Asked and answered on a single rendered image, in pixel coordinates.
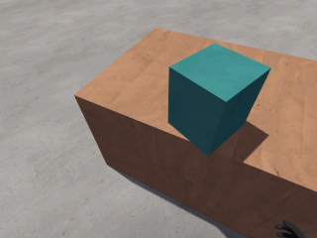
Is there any pedestal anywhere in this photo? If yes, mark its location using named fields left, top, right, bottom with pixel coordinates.
left=74, top=28, right=317, bottom=238

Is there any carton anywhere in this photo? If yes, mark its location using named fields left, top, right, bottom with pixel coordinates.
left=167, top=43, right=271, bottom=156

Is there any right robot hand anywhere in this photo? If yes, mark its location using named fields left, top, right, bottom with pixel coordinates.
left=274, top=220, right=307, bottom=238

